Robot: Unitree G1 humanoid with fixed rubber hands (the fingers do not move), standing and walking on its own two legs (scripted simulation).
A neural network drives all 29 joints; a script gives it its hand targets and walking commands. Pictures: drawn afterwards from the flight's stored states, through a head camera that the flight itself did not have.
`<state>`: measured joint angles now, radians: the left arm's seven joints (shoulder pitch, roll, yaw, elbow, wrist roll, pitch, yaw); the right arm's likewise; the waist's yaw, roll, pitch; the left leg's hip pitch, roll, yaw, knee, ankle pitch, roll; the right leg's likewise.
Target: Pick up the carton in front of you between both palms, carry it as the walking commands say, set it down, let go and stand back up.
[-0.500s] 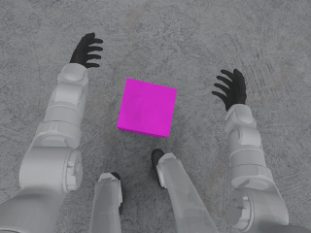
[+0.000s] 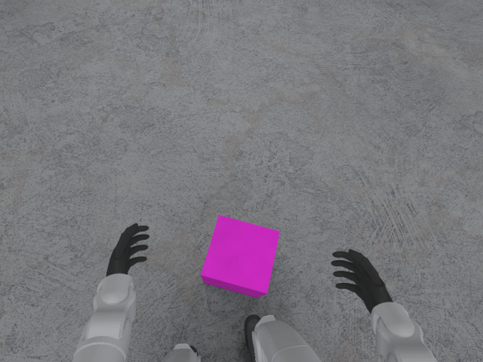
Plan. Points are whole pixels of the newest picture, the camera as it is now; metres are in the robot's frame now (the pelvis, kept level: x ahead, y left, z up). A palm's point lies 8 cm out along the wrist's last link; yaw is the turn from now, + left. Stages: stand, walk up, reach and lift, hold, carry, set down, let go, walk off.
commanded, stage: let go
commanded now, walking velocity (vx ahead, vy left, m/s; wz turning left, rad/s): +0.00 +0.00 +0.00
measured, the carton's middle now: (239, 259) +0.36 -0.07 -0.63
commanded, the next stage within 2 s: stand in 0.78 s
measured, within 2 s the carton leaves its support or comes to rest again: neither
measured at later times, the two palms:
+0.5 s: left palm (42, 349) +0.18 +0.27 -0.04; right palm (363, 296) +0.18 -0.21 -0.04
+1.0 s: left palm out of the picture +0.13 +0.30 -0.06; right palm (399, 320) +0.14 -0.27 -0.08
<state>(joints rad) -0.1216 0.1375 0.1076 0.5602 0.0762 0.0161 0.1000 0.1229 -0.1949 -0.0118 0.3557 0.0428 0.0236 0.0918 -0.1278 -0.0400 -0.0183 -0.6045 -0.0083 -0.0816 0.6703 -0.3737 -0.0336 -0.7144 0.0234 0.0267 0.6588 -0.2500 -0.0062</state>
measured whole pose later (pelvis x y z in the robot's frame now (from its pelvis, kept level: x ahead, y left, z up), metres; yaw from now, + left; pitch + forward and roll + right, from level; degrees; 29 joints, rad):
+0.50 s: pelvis +0.02 +0.03 +0.02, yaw -1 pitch +0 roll -1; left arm 0.26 0.22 0.03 0.46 -0.02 0.05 -0.03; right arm 0.22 -0.23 -0.03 0.41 -0.01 0.13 0.04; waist 0.00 0.03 0.04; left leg -0.09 -0.02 -0.05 0.43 -0.33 0.01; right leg -0.20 0.01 0.06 0.43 -0.22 0.03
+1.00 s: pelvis +0.01 +0.01 +0.02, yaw +0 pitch +0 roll +0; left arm 0.22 0.31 0.07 0.71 0.05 0.02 0.00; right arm 0.24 -0.34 -0.05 0.63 -0.05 0.03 -0.01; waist 0.00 0.06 0.02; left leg -0.17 0.00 -0.08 0.54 -0.37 -0.02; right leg -0.29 0.02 0.02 0.56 -0.27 -0.01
